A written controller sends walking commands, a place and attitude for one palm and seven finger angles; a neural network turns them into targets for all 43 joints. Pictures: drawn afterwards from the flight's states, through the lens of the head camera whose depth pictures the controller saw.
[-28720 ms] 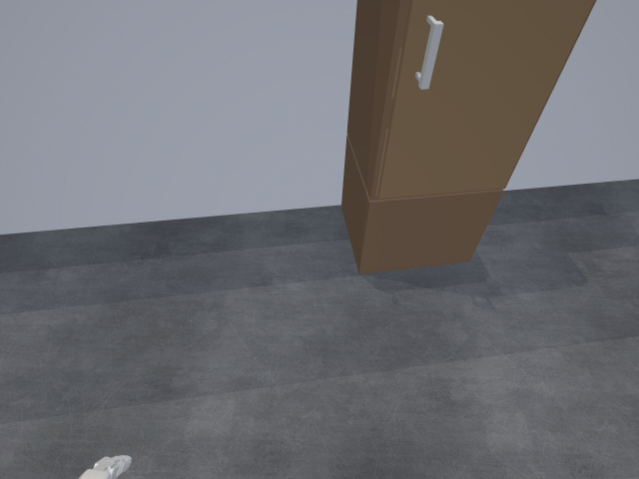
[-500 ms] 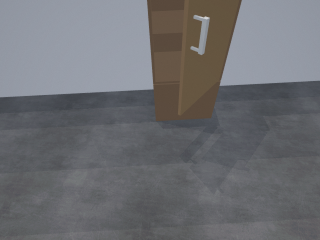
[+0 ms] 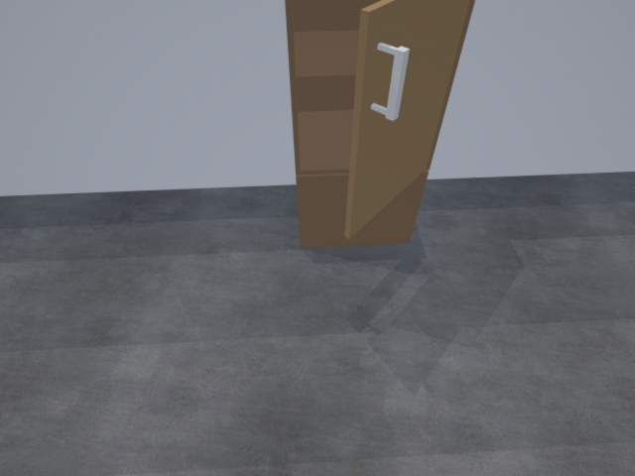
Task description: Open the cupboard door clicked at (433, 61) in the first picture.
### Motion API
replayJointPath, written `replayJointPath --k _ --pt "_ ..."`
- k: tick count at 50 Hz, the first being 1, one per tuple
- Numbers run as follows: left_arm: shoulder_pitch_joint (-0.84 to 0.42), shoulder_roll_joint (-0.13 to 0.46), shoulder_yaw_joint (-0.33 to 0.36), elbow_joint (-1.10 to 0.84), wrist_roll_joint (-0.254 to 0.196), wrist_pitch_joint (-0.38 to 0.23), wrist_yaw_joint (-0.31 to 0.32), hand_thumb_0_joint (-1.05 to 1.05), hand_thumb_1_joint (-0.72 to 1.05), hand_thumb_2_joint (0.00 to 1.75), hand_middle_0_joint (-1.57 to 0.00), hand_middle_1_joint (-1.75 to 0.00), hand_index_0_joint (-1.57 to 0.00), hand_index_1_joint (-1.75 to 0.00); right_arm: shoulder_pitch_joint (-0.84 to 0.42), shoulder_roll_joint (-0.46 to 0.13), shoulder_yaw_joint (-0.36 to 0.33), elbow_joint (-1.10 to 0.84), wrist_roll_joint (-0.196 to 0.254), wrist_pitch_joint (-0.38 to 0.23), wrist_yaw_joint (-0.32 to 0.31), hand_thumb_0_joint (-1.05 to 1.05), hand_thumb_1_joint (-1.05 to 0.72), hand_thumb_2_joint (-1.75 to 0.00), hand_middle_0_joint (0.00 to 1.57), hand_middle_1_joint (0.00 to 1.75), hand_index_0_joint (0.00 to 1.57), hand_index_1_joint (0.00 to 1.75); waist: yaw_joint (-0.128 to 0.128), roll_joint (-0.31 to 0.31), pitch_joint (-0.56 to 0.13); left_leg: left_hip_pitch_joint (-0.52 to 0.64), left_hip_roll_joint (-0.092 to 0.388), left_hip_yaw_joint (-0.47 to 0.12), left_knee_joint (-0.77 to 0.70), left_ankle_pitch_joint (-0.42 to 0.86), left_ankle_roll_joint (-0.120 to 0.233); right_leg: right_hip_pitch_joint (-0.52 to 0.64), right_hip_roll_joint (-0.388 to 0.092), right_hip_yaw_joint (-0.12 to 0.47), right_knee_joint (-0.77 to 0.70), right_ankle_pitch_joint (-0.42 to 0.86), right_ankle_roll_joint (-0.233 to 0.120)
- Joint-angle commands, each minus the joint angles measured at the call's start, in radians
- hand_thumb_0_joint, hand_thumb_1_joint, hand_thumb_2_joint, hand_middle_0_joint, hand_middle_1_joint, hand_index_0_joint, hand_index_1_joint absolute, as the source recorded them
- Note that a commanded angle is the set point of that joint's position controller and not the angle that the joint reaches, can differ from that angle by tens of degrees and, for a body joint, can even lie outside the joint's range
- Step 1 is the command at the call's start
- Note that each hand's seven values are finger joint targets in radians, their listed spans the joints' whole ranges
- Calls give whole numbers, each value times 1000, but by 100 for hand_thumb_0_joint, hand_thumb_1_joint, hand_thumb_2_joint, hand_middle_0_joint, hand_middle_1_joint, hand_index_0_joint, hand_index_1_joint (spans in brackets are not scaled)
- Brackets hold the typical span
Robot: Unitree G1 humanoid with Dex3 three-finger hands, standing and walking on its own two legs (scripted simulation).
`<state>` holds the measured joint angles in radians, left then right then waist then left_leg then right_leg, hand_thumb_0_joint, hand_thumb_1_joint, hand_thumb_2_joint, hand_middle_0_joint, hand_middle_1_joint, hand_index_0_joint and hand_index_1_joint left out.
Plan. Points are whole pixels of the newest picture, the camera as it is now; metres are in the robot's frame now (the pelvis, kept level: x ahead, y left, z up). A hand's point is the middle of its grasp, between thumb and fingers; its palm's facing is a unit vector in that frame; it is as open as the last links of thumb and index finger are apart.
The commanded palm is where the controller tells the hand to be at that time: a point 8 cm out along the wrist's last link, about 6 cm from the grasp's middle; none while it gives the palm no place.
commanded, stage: look to check the result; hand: left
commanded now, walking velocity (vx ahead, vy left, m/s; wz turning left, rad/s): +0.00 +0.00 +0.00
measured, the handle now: (388, 82) +0.80 -0.10 +0.11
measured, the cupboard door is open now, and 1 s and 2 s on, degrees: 46 46 46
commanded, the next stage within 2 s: walk to a spot facing it in 0.50 s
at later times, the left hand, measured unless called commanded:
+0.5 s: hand out of the picture +0.04 +0.19 -0.17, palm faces +0.01 -0.97 -0.25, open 7.4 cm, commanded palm none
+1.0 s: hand out of the picture +0.08 +0.20 -0.18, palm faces -0.11 -0.97 -0.22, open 7.4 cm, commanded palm none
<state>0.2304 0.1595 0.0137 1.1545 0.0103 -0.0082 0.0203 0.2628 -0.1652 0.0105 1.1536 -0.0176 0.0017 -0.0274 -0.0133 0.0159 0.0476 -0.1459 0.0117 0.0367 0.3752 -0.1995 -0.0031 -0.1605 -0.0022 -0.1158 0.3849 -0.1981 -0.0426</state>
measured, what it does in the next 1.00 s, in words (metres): stands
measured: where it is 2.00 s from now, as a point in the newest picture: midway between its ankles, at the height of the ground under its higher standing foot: outside the picture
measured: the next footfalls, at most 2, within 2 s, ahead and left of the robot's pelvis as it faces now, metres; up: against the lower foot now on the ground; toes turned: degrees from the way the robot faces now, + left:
right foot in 1.26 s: +0.01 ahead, -0.14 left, +0.00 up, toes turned -21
left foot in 1.64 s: +0.11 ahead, +0.09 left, +0.00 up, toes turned -29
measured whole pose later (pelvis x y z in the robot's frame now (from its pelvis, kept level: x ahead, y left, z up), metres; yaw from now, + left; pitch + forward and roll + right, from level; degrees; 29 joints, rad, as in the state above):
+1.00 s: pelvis +0.01 +0.01 -0.01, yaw -8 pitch +0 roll +0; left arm 0.17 0.21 0.07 1.05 0.02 0.06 0.00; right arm 0.20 -0.19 -0.03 1.04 -0.02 0.03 -0.04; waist -0.01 -0.01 0.09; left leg -0.21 0.07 0.16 0.52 -0.31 0.00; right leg -0.28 0.05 0.00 0.54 -0.25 -0.04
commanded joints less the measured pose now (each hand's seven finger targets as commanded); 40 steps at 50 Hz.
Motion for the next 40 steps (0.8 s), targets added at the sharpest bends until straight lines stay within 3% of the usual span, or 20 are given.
replayJointPath --k 1,14,23,28,31,32,34,36,40 --pt "41 136 20 -35 -5 -21 12 0 90 90 -20 -30 -20 -30 43 -105 -21 -32 2 -9 -5 0 -90 -90 20 30 20 30 6 -11 14 -44 93 -85 -68 86 23 13 -122 134 -93 45 0" --pt "28 173 27 -41 -2 -28 10 0 90 90 -20 -30 -20 -30 7 -152 -31 -43 4 -12 -5 0 -90 -90 20 30 20 30 6 -14 -9 -9 100 -83 -65 111 26 21 -125 139 -99 88 -4" --pt "-15 205 29 -46 -2 -29 6 0 90 90 -20 -30 -20 -30 -32 -185 -34 -48 1 -13 -2 0 -90 -90 20 30 20 30 5 -16 10 -12 102 -88 -84 90 25 19 -127 149 -115 63 -5" --pt "-38 228 35 -55 -1 -35 4 0 90 90 -20 -30 -20 -30 -55 -211 -39 -55 1 -17 -1 0 -90 -90 20 30 20 30 5 -17 -31 8 107 -88 -84 119 24 46 -131 154 -113 120 -7" --pt "-53 241 36 -57 -1 -35 3 0 90 90 -20 -30 -20 -30 -73 -224 -38 -58 1 -18 -1 0 -90 -90 20 30 20 30 7 -8 -22 6 110 -90 -89 133 23 50 -133 152 -110 150 -7" --pt "-53 239 37 -58 -2 -32 3 0 90 90 -20 -30 -20 -30 -72 -221 -39 -58 0 -17 -2 0 -90 -90 20 30 20 30 6 -11 -27 17 115 -79 -85 131 21 41 -132 162 -109 163 -7" --pt "-26 175 29 -58 -1 -15 7 0 90 90 -20 -30 -20 -30 -29 -149 -27 -52 0 -4 -6 0 -90 -90 20 30 20 30 2 -26 -41 23 118 -49 -45 134 9 27 -135 173 -81 218 1" --pt "-27 190 38 -67 1 0 6 0 90 90 -20 -30 -20 -30 -17 -150 -33 -57 0 8 -10 0 -90 -90 20 30 20 30 0 -29 -28 8 120 -17 -10 101 1 9 -138 197 -55 250 -5" --pt "-28 232 67 -111 9 19 2 0 90 90 -20 -30 -20 -30 -16 -164 -55 -106 2 22 -15 0 -90 -90 20 30 20 30 -1 -103 -31 -45 100 44 97 -2 -10 -13 -177 282 -50 266 -45"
